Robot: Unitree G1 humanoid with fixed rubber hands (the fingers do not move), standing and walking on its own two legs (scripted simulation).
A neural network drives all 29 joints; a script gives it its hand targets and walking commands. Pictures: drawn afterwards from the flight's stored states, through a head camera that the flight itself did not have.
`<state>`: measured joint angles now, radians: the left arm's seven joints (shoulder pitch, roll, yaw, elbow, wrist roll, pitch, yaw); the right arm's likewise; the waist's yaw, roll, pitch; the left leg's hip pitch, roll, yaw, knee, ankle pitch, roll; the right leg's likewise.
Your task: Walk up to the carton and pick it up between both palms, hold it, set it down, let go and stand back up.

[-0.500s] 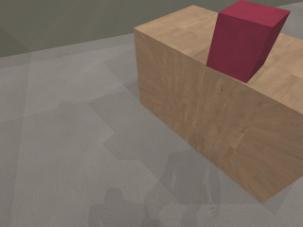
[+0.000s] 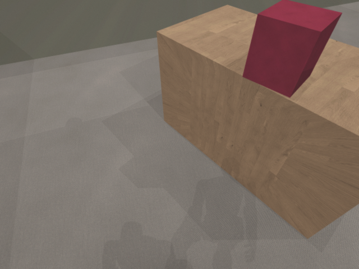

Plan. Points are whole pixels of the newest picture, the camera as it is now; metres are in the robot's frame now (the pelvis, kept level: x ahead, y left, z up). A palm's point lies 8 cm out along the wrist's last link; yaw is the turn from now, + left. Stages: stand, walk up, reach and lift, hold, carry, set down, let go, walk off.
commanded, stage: stand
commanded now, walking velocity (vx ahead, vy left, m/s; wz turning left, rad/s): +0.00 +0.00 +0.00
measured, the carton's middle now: (286, 48) +0.85 -0.39 +0.06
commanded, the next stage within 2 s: none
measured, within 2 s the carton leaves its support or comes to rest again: neither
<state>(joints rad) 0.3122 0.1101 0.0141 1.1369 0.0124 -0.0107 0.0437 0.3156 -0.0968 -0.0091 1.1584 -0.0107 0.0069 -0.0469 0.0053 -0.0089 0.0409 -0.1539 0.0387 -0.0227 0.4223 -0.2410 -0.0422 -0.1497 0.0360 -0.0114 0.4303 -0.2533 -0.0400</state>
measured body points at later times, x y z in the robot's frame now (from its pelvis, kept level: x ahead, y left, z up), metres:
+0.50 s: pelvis +0.01 +0.00 +0.00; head +0.03 +0.00 +0.45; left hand -0.01 +0.20 -0.16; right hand -0.03 -0.20 -0.16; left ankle -0.01 +0.15 -0.74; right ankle -0.01 -0.09 -0.74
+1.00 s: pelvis +0.02 +0.00 +0.00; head +0.03 +0.00 +0.45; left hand +0.00 +0.20 -0.16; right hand -0.01 -0.21 -0.17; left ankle -0.01 +0.15 -0.74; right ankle -0.01 -0.09 -0.74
